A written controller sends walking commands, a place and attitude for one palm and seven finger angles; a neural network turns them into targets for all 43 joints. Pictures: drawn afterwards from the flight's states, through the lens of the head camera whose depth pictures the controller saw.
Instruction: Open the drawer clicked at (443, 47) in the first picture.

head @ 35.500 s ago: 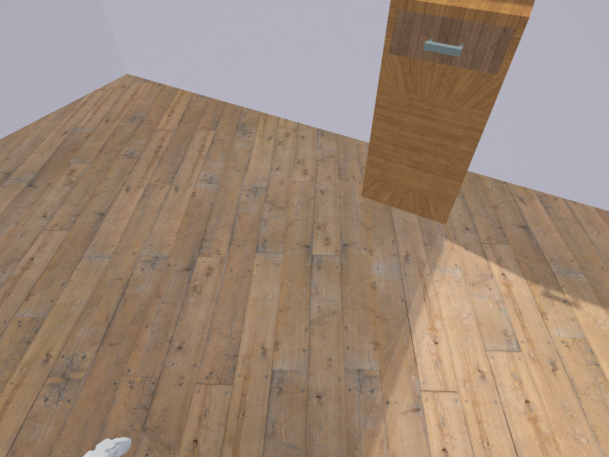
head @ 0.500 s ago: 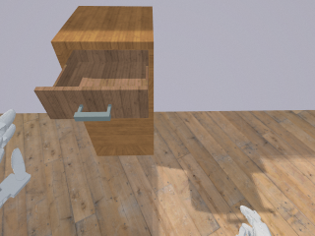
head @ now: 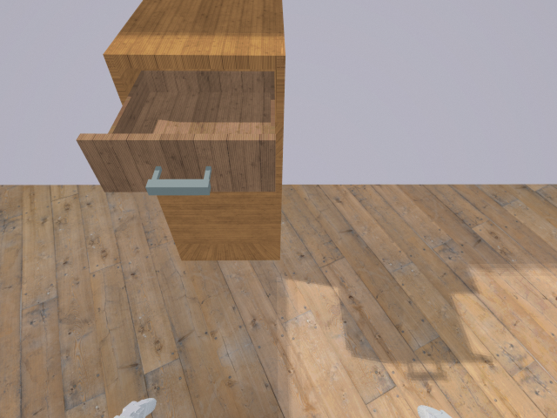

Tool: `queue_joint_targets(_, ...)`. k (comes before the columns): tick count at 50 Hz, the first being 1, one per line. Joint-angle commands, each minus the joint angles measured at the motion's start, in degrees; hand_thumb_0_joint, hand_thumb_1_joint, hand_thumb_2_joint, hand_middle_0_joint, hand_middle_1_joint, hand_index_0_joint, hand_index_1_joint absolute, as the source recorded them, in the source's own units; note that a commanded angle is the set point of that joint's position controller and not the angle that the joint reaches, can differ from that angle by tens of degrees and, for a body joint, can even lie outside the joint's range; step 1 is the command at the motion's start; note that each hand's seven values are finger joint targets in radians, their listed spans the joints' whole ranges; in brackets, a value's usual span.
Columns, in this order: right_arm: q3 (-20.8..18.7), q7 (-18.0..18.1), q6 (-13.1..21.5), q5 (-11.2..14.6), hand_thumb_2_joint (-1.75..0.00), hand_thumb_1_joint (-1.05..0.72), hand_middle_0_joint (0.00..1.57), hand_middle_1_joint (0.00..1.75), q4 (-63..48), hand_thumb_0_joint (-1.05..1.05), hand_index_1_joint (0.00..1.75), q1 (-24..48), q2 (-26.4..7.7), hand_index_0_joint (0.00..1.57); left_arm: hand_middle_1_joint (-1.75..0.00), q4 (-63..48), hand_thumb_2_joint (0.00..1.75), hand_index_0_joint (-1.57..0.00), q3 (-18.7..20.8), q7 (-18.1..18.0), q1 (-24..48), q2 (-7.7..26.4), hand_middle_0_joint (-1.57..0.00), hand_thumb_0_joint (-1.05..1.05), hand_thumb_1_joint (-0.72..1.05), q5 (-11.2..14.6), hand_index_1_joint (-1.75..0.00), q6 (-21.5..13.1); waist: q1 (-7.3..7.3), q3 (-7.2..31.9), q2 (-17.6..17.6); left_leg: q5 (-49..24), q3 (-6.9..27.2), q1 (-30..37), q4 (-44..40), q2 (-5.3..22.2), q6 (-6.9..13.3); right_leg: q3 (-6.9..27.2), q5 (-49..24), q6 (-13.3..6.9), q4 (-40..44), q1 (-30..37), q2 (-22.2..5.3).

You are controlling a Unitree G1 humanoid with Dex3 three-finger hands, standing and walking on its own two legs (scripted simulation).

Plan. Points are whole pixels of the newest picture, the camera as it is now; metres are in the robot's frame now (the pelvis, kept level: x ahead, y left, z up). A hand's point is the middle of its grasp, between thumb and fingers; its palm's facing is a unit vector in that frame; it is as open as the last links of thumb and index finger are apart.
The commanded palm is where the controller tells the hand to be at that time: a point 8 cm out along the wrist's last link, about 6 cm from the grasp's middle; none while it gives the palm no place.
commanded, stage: let the arm hang, fingers relaxed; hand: left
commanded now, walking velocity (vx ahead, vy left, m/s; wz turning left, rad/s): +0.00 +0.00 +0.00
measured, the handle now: (181, 179) +0.53 +0.21 +0.01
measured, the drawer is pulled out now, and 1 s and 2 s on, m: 0.27 0.27 0.27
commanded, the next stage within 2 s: look to check the result in 0.84 s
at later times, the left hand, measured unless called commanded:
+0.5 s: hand out of the picture -0.04 +0.20 -0.16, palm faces +0.03 -0.97 -0.25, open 7.4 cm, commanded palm none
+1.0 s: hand out of the picture +0.01 +0.16 -0.16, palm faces +0.03 -0.98 -0.19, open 7.4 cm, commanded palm none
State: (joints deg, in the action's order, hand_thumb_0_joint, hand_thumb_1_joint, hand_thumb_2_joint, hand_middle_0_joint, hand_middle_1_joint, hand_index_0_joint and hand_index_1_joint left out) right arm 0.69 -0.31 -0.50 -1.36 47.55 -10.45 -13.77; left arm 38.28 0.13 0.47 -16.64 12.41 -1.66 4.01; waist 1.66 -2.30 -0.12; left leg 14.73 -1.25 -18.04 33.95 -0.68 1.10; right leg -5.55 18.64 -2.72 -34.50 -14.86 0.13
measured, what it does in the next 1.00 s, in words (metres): stands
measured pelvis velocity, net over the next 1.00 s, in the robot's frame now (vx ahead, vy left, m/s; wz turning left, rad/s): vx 0.01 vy -0.01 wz -0.01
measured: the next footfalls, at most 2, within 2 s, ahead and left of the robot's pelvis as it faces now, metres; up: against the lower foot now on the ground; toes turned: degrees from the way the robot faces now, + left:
none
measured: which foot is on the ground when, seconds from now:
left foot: down 0.00-1.00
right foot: down 0.00-1.00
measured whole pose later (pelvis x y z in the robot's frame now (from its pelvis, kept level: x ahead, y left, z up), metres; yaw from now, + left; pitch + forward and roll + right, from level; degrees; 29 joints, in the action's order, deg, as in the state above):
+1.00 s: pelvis +0.01 -0.01 +0.01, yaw -1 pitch -2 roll +0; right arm -0.2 2.5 -0.3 -1.0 64.1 -17.1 -6.8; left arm 64.7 0.7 -1.8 -16.3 7.3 -0.2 0.0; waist 0.7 -3.4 -1.0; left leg 10.8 -1.3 -11.3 23.9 0.1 0.4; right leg -5.2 13.8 -3.1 -23.2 -7.8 1.5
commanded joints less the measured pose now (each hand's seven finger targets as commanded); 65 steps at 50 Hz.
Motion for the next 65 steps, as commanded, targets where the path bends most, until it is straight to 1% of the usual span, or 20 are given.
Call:
queue_joint_targets(1, -1.25, 0.78, 0.22, -0.17, -0.90, -0.90, 0.20, 0.30, -1.75, 0.00, 0.30, 0.62, -5.91, 0.20, -0.30, 1.82, 0.90, -0.20, 2.70, -1.34, 0.17, 8.48, -0.20, 0.00, 0.90, 0.48, -0.30, -2.92, -1.81, 0.59, -7.27, -2.75, 9.27, -0.12, -11.31, 6.03, 1.89, 8.08, -0.29, 0.02, 12.19, 2.31, -4.96)
queue_joint_targets(4, -1.36, 1.30, 0.00, -0.15, -0.90, -0.90, 0.20, 0.30, 1.61, 0.00, 0.30, -1.93, -4.61, 0.20, -0.30, 8.72, 0.90, -0.20, 2.82, -1.37, -1.85, 7.17, -0.20, 0.00, 0.90, 0.67, -0.30, -3.28, -2.07, 1.50, -9.48, 4.66, 8.59, -1.24, -13.34, 5.03, 1.25, 8.74, 1.48, -0.93, 14.42, 5.19, -5.26)
queue_joint_targets(8, -1.71, 1.80, -0.24, 0.00, -0.90, -0.90, 0.20, 0.30, 5.25, 0.00, 0.30, -6.21, -3.84, 0.20, -0.30, 14.74, 0.90, -0.20, 2.65, -1.29, -3.50, 6.13, -0.20, 0.00, 0.90, 0.86, -0.30, -3.34, -1.96, 3.04, -10.02, 8.68, 9.80, -0.24, -16.53, 6.32, 1.68, 6.79, 0.73, -0.86, 14.72, 6.47, -4.49)
queue_joint_targets(9, -1.77, 1.92, -0.17, 0.07, -0.90, -0.90, 0.20, 0.30, 6.04, 0.00, 0.30, -6.95, -3.87, 0.20, -0.30, 16.10, 0.90, -0.20, 2.48, -1.33, -3.83, 5.94, -0.20, 0.00, 0.90, 0.92, -0.30, -3.48, -1.96, 3.36, -8.77, 8.05, 10.19, -0.01, -16.79, 6.43, 1.72, 6.68, -0.30, -0.87, 14.67, 7.16, -4.35)
queue_joint_targets(10, -1.90, 2.04, -0.20, 0.25, -0.90, -0.90, 0.20, 0.30, 6.45, 0.00, 0.30, -7.24, -3.92, 0.20, -0.30, 17.16, 0.90, -0.20, 2.39, -1.42, -3.87, 5.65, -0.20, 0.00, 0.90, 0.84, -0.30, -3.51, -2.01, 1.35, -6.04, 7.17, 10.22, 0.16, -17.00, 6.85, 1.76, 6.18, -0.60, -0.83, 14.99, 5.93, -4.33)
queue_joint_targets(11, -1.96, 2.10, -0.13, 0.25, -0.90, -0.90, 0.20, 0.30, 7.30, 0.00, 0.30, -8.17, -3.67, 0.20, -0.30, 18.28, 0.90, -0.20, 2.25, -1.46, -3.99, 5.25, -0.20, 0.00, 0.90, 0.86, -0.30, -3.51, -1.81, 1.06, -4.15, 7.33, 10.54, 0.19, -17.43, 6.97, 1.88, 6.24, -0.33, -0.77, 15.30, 5.84, -4.46)
queue_joint_targets(14, -2.07, 2.24, -0.22, 0.20, -0.90, -0.90, 0.20, 0.30, 9.28, 0.00, 0.30, -9.69, -3.25, 0.20, -0.30, 20.73, 0.90, -0.20, 2.02, -1.69, -4.49, 4.47, -0.20, 0.00, 0.90, 0.86, -0.30, -3.53, -1.59, -2.63, -2.13, 7.81, 9.58, 0.25, -17.41, 6.41, 1.79, 6.87, 2.10, -0.91, 16.62, 2.90, -4.82)
queue_joint_targets(19, -2.01, 2.18, -0.35, 0.20, -0.90, -0.90, 0.20, 0.30, 11.59, 0.00, 0.30, -11.81, -1.51, 0.20, -0.30, 23.09, 0.90, -0.20, 1.92, -2.06, -5.36, 4.01, -0.20, 0.00, 0.90, 0.87, -0.30, -3.69, -1.32, -3.90, 2.79, 4.87, 7.55, 2.19, -15.43, 5.47, 1.72, 8.06, 5.46, -0.98, 18.48, 0.00, -5.67)
queue_joint_targets(21, -1.85, 2.14, -0.40, 0.16, -0.90, -0.90, 0.20, 0.30, 12.46, 0.00, 0.30, -12.33, -0.20, 0.20, -0.30, 23.54, 0.90, -0.20, 1.85, -2.26, -5.24, 3.33, -0.20, 0.00, 0.90, 0.88, -0.30, -3.72, -0.94, -3.82, 2.04, 3.06, 6.71, 3.81, -14.69, 5.35, 1.60, 8.18, 5.89, -0.94, 18.57, -1.54, -5.90)
queue_joint_targets(24, -1.75, 2.15, -0.27, 0.15, -0.90, -0.90, 0.20, 0.30, 13.10, 0.00, 0.30, -12.01, 0.52, 0.20, -0.30, 24.01, 0.90, -0.20, 1.78, -2.38, -5.40, 2.69, -0.20, 0.00, 0.90, 0.87, -0.30, -3.82, -1.17, -4.25, 2.09, 1.89, 6.39, 3.57, -14.79, 5.32, 1.53, 8.24, 4.36, -0.75, 18.20, -1.44, -5.93)
queue_joint_targets(29, -1.46, 2.25, -0.14, 0.10, -0.90, -0.90, 0.20, 0.30, 13.91, 0.00, 0.30, -11.72, 1.60, 0.20, -0.30, 24.33, 0.90, -0.20, 1.81, -2.51, -5.04, 1.92, -0.20, 0.00, 0.90, 0.91, -0.30, -3.74, -1.40, -5.98, 0.16, 1.89, 6.55, 2.15, -15.70, 5.42, 1.39, 8.06, 2.57, -0.52, 17.33, -1.07, -5.56)
queue_joint_targets(39, -1.47, 2.69, 0.75, 0.36, -0.90, -0.90, 0.20, 0.30, 14.71, 0.00, 0.30, -11.22, 2.71, 0.20, -0.30, 24.79, 0.90, -0.20, 1.97, -2.71, -4.35, 1.14, -0.20, 0.00, 0.90, 1.23, -0.30, -4.56, -1.59, -1.95, -1.84, -7.59, 4.93, 5.12, -13.86, 5.50, 0.82, 7.79, -6.78, -0.63, 16.80, 4.12, -6.36)
queue_joint_targets(42, -1.58, 2.80, 0.73, 0.44, -0.90, -0.90, 0.20, 0.30, 14.79, 0.00, 0.30, -11.30, 2.60, 0.20, -0.30, 24.71, 0.90, -0.20, 1.92, -2.82, -3.78, 1.01, -0.20, 0.00, 0.90, 1.23, -0.30, -4.65, -1.43, -2.26, -0.71, -9.14, 4.95, 5.69, -13.58, 5.77, 0.73, 7.66, -9.03, -0.54, 16.83, 4.58, -6.12)
queue_joint_targets(44, -1.55, 2.86, 0.72, 0.47, -0.90, -0.90, 0.20, 0.30, 15.03, 0.00, 0.30, -11.18, 2.54, 0.20, -0.30, 24.86, 0.90, -0.20, 1.97, -2.85, -3.85, 1.08, -0.20, 0.00, 0.90, 1.28, -0.30, -4.67, -1.38, -1.74, -1.29, -9.62, 4.89, 6.40, -13.52, 5.83, 0.70, 7.66, -9.70, -0.63, 16.81, 4.95, -6.23)
queue_joint_targets(45, -1.68, 2.86, 0.72, 0.54, -0.90, -0.90, 0.20, 0.30, 14.85, 0.00, 0.30, -10.96, 2.18, 0.20, -0.30, 24.80, 0.90, -0.20, 1.93, -2.89, -4.13, 1.28, -0.20, 0.00, 0.90, 1.23, -0.30, -4.76, -1.52, -1.89, 0.07, -10.19, 4.81, 7.04, -13.47, 5.99, 0.71, 7.51, -10.49, -0.54, 16.86, 4.77, -6.04)
queue_joint_targets(50, -1.73, 2.90, 0.52, 0.51, -0.90, -0.90, 0.20, 0.30, 15.16, 0.00, 0.30, -10.38, 2.01, 0.20, -0.30, 25.00, 0.90, -0.20, 1.90, -2.97, -3.94, 1.18, -0.20, 0.00, 0.90, 1.19, -0.30, -4.69, -1.44, -3.16, -0.14, -9.31, 4.68, 7.31, -13.55, 5.95, 0.59, 7.73, -9.22, -0.53, 17.75, 4.20, -5.97)
queue_joint_targets(54, -1.69, 2.83, 0.48, 0.43, -0.90, -0.90, 0.20, 0.30, 15.39, 0.00, 0.30, -9.83, 1.76, 0.20, -0.30, 25.11, 0.90, -0.20, 1.89, -2.94, -3.43, 1.21, -0.20, 0.00, 0.90, 1.24, -0.30, -4.72, -1.28, -2.81, -0.33, -8.79, 4.60, 7.69, -13.70, 5.81, 0.48, 7.85, -8.63, -0.49, 18.06, 4.34, -6.24)
queue_joint_targets(57, -1.77, 2.83, 0.54, 0.50, -0.90, -0.90, 0.20, 0.30, 15.35, 0.00, 0.30, -9.68, 1.36, 0.20, -0.30, 24.96, 0.90, -0.20, 1.97, -2.97, -3.15, 1.73, -0.20, 0.00, 0.90, 1.21, -0.30, -4.88, -1.16, -2.32, 1.01, -9.92, 4.59, 8.31, -13.74, 5.99, 0.46, 7.89, -10.58, -0.40, 18.09, 5.02, -6.19)
queue_joint_targets(61, -1.85, 2.80, 0.50, 0.51, -0.90, -0.90, 0.20, 0.30, 15.41, 0.00, 0.30, -8.66, 0.88, 0.20, -0.30, 24.96, 0.90, -0.20, 2.02, -2.97, -2.85, 2.35, -0.20, 0.00, 0.90, 1.20, -0.30, -4.96, -1.27, -2.81, -0.06, -9.87, 4.27, 8.69, -13.72, 6.05, 0.42, 7.92, -11.48, -0.31, 18.49, 4.90, -6.52)
queue_joint_targets(65, -2.07, 2.84, 0.57, 0.55, -0.90, -0.90, 0.20, 0.30, 15.19, 0.00, 0.30, -8.08, -0.08, 0.20, -0.30, 24.83, 0.90, -0.20, 2.22, -2.94, -2.58, 3.26, -0.20, 0.00, 0.90, 1.18, -0.30, -5.18, -1.34, -1.99, 0.43, -10.66, 4.24, 9.58, -13.58, 6.15, 0.34, 8.20, -13.43, -0.28, 18.53, 5.57, -6.36)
